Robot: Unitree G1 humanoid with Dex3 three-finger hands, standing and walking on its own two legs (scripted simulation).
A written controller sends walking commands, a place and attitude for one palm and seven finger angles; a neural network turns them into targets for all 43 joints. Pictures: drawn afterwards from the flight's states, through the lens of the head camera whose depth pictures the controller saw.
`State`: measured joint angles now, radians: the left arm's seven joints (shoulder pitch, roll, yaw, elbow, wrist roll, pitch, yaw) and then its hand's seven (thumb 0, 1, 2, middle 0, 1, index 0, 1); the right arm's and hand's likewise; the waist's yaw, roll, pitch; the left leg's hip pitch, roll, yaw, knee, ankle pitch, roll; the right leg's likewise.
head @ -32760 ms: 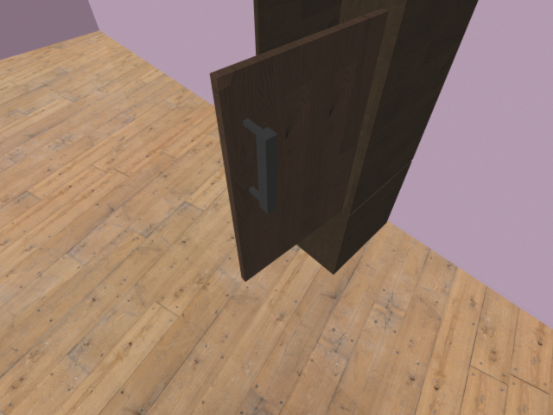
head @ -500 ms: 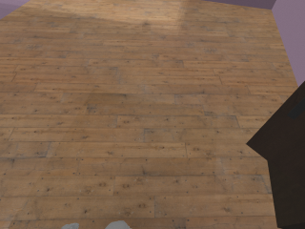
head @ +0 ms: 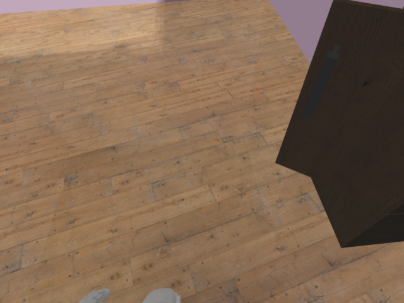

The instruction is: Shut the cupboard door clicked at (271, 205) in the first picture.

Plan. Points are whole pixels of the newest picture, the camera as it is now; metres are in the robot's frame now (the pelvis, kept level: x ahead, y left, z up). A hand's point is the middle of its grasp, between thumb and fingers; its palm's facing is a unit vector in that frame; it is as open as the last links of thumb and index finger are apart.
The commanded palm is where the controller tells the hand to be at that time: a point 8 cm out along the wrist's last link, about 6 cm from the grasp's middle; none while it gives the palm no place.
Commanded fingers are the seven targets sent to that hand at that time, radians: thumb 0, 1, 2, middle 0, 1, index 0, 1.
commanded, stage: turn to face it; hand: left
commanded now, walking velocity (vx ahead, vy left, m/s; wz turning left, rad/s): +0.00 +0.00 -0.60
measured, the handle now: (321, 83) +0.61 -0.27 +0.08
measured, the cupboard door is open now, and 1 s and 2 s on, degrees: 55 55 55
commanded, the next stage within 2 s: take the last steps up to it in 0.72 s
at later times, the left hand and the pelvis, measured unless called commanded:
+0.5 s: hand (125, 287) +0.17 +0.19 -0.15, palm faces -0.27 -0.94 -0.21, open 7.4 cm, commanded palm none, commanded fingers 0.00 0.90 0.90 -0.20 -0.30 -0.20 -0.30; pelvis +0.01 +0.02 +0.01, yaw -16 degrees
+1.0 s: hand (139, 292) +0.17 +0.17 -0.17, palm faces -0.41 -0.90 -0.17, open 7.4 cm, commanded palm none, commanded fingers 0.00 0.90 0.90 -0.20 -0.30 -0.20 -0.30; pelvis +0.04 +0.01 +0.01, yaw -25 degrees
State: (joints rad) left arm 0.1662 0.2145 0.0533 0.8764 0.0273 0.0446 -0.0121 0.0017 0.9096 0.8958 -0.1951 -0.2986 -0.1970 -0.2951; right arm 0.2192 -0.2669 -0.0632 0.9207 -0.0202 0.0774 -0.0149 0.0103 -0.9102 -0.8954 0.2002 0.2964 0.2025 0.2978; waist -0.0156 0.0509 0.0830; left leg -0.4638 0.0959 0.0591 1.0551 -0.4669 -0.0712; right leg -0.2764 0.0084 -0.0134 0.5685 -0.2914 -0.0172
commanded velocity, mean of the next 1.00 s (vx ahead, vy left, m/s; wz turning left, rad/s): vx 0.05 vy -0.03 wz -0.38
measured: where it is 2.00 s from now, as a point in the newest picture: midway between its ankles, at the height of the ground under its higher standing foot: outside the picture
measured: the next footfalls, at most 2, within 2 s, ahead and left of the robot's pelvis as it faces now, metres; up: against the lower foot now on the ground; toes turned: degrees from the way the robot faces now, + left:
left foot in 0.22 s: +0.08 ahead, +0.13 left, +0.00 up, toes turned -4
right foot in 0.58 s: +0.00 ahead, -0.12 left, +0.00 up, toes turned -21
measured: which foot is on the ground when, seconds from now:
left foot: up 0.00-0.20, down 0.22-0.58, up 0.60-0.86, down 0.88-1.00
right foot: down 0.00-0.22, up 0.24-0.56, down 0.58-0.88, up 0.90-1.00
